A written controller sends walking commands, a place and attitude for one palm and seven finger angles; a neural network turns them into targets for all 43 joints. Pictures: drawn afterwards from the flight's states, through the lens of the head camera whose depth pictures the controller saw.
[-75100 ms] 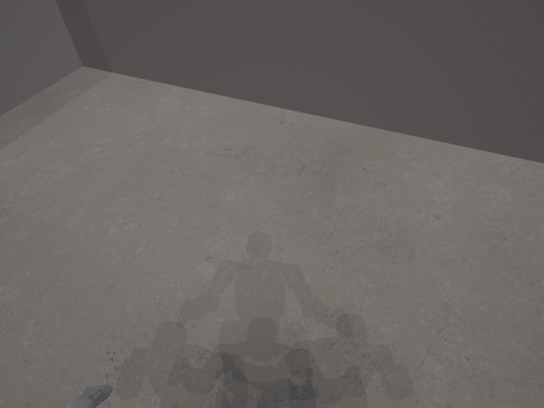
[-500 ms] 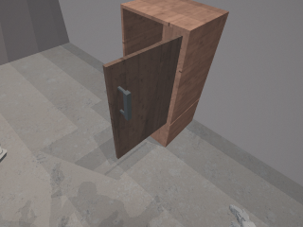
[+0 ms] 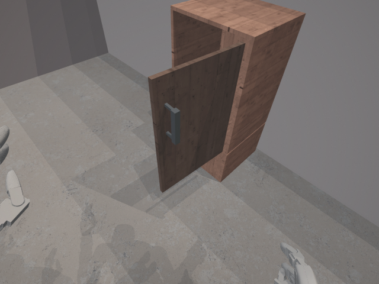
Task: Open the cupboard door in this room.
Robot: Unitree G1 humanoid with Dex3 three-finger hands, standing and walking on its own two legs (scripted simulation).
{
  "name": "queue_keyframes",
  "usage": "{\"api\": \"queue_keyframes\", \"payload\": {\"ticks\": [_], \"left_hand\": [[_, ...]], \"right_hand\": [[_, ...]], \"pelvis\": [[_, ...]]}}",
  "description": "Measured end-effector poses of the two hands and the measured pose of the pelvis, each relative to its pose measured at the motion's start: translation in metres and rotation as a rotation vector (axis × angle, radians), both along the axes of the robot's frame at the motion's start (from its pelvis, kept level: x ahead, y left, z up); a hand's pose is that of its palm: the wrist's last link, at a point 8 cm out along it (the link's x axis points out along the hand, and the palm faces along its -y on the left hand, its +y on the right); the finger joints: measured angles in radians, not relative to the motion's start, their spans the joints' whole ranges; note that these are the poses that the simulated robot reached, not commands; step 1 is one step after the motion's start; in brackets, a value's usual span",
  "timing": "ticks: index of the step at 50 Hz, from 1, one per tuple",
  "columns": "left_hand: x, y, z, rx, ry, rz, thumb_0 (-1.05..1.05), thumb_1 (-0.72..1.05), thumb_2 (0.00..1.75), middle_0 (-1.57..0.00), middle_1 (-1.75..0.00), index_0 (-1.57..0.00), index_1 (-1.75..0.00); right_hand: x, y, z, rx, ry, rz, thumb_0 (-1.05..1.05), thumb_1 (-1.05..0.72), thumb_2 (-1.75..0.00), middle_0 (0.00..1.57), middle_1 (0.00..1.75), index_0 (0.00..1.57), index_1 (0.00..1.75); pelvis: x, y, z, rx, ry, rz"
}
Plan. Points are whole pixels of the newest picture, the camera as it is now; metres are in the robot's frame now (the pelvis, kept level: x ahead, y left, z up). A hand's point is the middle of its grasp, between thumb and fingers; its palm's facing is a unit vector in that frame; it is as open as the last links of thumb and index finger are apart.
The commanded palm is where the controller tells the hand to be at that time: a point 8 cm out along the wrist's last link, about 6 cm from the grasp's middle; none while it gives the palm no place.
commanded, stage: stop stepping back and stand still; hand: left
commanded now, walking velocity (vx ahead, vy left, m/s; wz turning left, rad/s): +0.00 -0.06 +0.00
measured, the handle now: (171, 124) +0.60 +0.09 -0.03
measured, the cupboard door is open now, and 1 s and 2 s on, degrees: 86 86 86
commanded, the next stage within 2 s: let the arm hang, fingers relaxed in 0.04 s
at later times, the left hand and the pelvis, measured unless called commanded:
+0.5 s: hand out of the picture +0.00 +0.19 -0.17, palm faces +0.09 -0.98 -0.18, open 6.9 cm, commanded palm none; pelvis -0.04 +0.00 +0.00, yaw +3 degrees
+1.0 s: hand out of the picture -0.05 +0.20 -0.16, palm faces +0.07 -0.97 -0.22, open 7.3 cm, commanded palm none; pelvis -0.05 +0.02 +0.01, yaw +2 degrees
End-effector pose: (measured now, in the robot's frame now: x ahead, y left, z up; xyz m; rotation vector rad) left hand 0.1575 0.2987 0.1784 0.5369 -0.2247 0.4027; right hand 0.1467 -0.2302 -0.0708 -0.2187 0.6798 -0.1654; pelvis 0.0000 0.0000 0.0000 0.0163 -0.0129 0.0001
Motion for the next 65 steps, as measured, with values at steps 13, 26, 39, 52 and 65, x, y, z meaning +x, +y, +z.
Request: {"api": "queue_keyframes", "payload": {"ticks": [13,26,39,52,65], "left_hand": [[0.008,0.003,-0.127,-0.177,0.561,0.031,0.00,0.90,0.90,-0.20,-0.30,-0.20,-0.30],[-0.175,-0.062,-0.317,-0.642,1.405,0.198,-0.04,1.01,0.90,-0.21,-0.30,-0.21,-0.30],[-0.241,-0.035,-0.303,-0.608,1.574,0.337,0.00,0.93,0.90,-0.20,-0.30,-0.20,-0.30],[-0.204,-0.056,-0.308,-0.631,1.505,0.253,0.00,0.91,0.90,-0.20,-0.30,-0.20,-0.29],[-0.195,-0.066,-0.309,-0.641,1.522,0.259,0.00,0.92,0.90,-0.20,-0.30,-0.20,-0.30]], "right_hand": [[-0.013,-0.001,-0.044,0.081,0.152,0.051,0.01,-0.91,-0.90,0.20,0.30,0.20,0.30],[-0.163,-0.009,-0.057,0.009,0.683,-0.024,0.01,-0.91,-0.90,0.20,0.30,0.20,0.30],[-0.207,0.025,-0.071,0.113,0.765,-0.062,0.00,-0.91,-0.90,0.20,0.30,0.20,0.30],[-0.196,0.040,-0.073,0.145,0.727,-0.067,0.00,-0.91,-0.90,0.20,0.30,0.20,0.30],[-0.188,0.031,-0.071,0.136,0.749,-0.074,0.00,-0.91,-0.90,0.20,0.30,0.20,0.30]], "pelvis": [[-0.018,0.010,-0.006,-0.006,0.035,0.023],[-0.041,0.002,0.003,-0.023,0.001,0.056],[-0.049,0.014,0.009,-0.019,-0.012,0.042],[-0.044,0.018,0.010,-0.008,-0.011,0.031],[-0.033,0.010,0.011,-0.007,-0.006,0.034]]}}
